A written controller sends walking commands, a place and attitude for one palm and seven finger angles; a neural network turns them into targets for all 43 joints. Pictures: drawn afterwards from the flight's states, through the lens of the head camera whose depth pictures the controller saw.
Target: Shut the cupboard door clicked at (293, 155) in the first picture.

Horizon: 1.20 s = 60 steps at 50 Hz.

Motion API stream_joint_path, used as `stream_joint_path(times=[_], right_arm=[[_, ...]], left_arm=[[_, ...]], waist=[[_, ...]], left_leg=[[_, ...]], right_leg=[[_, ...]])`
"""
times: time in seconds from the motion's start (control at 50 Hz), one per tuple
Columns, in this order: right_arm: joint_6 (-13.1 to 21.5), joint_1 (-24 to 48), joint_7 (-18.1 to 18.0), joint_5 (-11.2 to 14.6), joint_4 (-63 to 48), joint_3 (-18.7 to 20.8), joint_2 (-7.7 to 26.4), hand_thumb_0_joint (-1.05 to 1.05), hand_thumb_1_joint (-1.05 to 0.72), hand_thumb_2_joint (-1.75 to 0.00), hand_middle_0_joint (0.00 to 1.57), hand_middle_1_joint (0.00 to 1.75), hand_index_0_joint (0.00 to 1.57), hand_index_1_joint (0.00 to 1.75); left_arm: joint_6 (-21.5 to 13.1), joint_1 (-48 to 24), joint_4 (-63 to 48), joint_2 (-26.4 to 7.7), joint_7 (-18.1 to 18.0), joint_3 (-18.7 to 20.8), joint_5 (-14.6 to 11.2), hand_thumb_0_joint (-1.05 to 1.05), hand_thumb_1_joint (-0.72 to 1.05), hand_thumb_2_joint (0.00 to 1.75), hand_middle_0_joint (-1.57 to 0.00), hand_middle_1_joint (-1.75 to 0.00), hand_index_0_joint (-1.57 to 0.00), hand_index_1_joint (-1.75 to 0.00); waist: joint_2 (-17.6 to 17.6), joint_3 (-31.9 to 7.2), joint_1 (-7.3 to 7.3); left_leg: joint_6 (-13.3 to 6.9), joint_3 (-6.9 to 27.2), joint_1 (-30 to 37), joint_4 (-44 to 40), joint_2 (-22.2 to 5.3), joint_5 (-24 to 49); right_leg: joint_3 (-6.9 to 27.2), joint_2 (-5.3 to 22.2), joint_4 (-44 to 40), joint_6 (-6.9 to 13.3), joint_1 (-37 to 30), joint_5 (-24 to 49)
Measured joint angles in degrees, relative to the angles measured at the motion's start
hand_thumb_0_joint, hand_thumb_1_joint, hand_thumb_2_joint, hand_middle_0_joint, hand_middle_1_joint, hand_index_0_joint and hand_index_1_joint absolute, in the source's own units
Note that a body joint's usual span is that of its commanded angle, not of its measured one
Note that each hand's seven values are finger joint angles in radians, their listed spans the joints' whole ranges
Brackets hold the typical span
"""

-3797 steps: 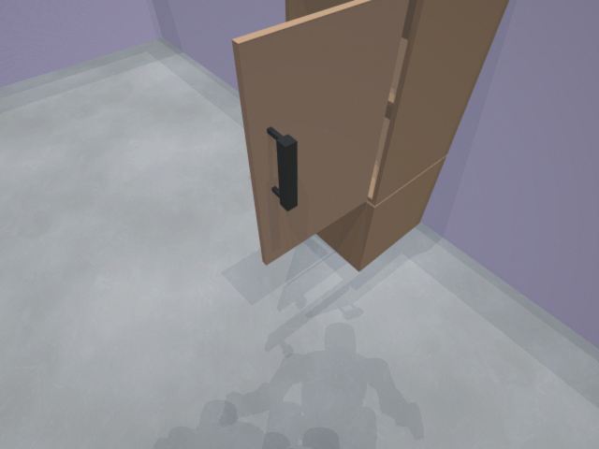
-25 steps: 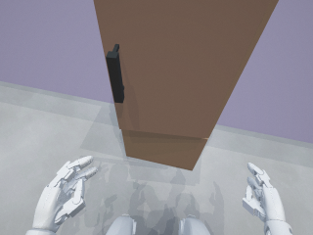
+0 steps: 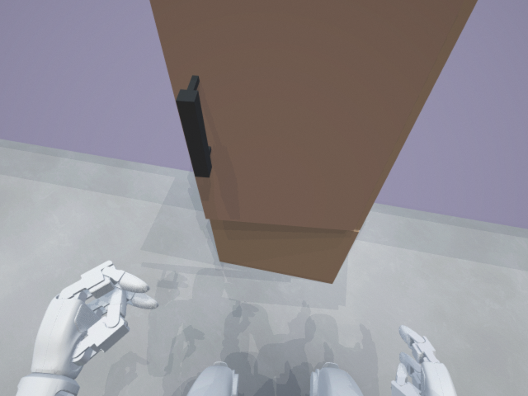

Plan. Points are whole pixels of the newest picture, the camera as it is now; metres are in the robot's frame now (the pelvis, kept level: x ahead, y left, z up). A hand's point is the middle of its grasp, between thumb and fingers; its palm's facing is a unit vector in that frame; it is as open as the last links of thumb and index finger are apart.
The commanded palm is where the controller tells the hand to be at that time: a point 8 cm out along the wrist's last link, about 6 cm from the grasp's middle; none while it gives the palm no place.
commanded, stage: raise the hand and make a fist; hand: left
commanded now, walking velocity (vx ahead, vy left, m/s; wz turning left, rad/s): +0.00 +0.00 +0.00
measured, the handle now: (199, 129) +0.52 +0.15 +0.09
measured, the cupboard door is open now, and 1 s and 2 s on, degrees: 7 7 7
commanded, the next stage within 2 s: bring the fist close to the handle in 1.02 s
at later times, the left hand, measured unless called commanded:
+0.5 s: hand (118, 302) +0.22 +0.19 +0.09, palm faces -0.02 -1.00 -0.05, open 3.1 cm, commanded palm +0.20 +0.25 +0.09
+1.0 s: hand (129, 292) +0.23 +0.18 +0.09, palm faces -0.03 -1.00 -0.04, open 3.1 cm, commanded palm +0.21 +0.24 +0.10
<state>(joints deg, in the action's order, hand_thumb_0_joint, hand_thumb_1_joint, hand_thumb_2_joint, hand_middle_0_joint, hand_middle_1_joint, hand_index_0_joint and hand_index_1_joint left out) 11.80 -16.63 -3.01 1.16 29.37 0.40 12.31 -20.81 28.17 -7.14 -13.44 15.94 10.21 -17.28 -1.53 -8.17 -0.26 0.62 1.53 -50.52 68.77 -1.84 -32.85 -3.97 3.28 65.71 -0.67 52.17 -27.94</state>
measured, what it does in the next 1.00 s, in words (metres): stands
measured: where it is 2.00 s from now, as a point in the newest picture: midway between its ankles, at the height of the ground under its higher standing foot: outside the picture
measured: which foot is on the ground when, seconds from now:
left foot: down 0.00-1.00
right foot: down 0.00-1.00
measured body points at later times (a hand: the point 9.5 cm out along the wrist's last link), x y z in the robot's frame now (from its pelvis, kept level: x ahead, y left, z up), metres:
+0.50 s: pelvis +0.01 +0.01 +0.02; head +0.05 +0.01 +0.47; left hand +0.22 +0.25 +0.09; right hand +0.20 -0.21 -0.04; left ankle +0.01 +0.12 -0.64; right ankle +0.04 -0.13 -0.64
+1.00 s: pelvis +0.01 -0.01 +0.02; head +0.05 -0.01 +0.47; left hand +0.23 +0.24 +0.10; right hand +0.18 -0.25 -0.04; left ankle +0.01 +0.12 -0.64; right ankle +0.04 -0.13 -0.64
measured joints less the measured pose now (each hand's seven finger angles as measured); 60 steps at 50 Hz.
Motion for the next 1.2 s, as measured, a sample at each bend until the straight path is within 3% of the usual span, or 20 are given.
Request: stream_joint_path(times=[0.14, 0.3, 0.5, 0.84, 0.98, 1.2], right_arm=[[-0.15, 0.56, -0.2, 0.11, -1.49, 0.82, 2.0, 0.02, -0.9, -0.9, 0.2, 0.3, 0.2, 0.3], [-1.15, 1.78, 0.37, -0.07, -4.08, -0.57, 0.99, 0.02, -0.9, -0.9, 0.2, 0.3, 0.2, 0.3], [-1.88, 1.39, 0.66, -0.05, -4.44, -2.71, 0.26, 0.02, -0.9, -0.9, 0.2, 0.3, 0.2, 0.3], [-1.94, -0.71, 0.41, 0.22, -2.71, -1.29, 2.12, 0.02, -0.9, -0.9, 0.2, 0.3, 0.2, 0.3], [-1.82, -0.27, 0.34, 0.19, -2.49, -1.01, 2.32, 0.02, -0.9, -0.9, 0.2, 0.3, 0.2, 0.3], [-1.66, 0.59, 0.14, 0.18, -2.82, -1.71, 1.81, 0.02, -0.9, -0.9, 0.2, 0.3, 0.2, 0.3]], left_arm=[[-0.43, -0.01, -0.62, -0.52, -0.37, -1.73, 0.99, 0.01, 0.9, 0.9, -0.97, -1.15, -0.98, -1.15], [0.86, -1.02, -1.53, -0.87, -1.86, -1.69, 1.58, 0.01, 0.9, 0.9, -1.12, -1.31, -1.13, -1.31], [2.96, -4.01, 0.43, -1.29, -0.65, -1.31, 1.31, 0.01, 0.9, 0.9, -1.26, -1.46, -1.27, -1.46], [3.36, -6.59, 3.7, -1.08, 0.15, -0.41, 0.39, 0.01, 0.9, 0.9, -1.29, -1.5, -1.3, -1.5], [1.81, -6.49, 3.93, -0.76, 0.18, -0.47, 0.24, 0.01, 0.9, 0.9, -1.29, -1.5, -1.3, -1.5], [2.3, -7.68, 4.35, -0.71, 0.54, -1.02, 0.27, 0.01, 0.9, 0.9, -1.3, -1.5, -1.3, -1.5]], waist=[[0.74, 0.41, 0.42], [0.8, 0.19, 0.22], [0.16, 0.59, -0.29], [0.03, 1.25, 0.69], [0.11, 1.35, 0.48], [-0.24, 1.31, 0.02]], left_leg=[[-0.51, -0.12, 1.39, -0.72, 0.28, 0.01], [-0.6, 0.09, 3.86, -2.67, 0.29, 0.47], [-0.39, 0.47, 6.43, -4.79, 0.2, 1.07], [0.16, -0.12, 9.29, -8.25, 0.04, 2.46], [0.37, 0.06, 8.75, -7.82, 0.0, 2.44], [0.37, 0.33, 8.14, -7.17, 0.11, 2.35]], right_leg=[[0.09, 0.22, -1.11, -0.44, -1.63, 0.22], [-0.21, 0.15, -3.42, -0.58, -4.41, 0.78], [-0.67, -0.01, -5.6, -0.44, -7.18, 1.25], [-0.18, -0.26, -7.77, 0.07, -9.2, 2.06], [-0.3, -0.29, -7.16, 0.28, -8.62, 1.87], [-0.5, -0.19, -6.62, 0.29, -8.19, 1.76]])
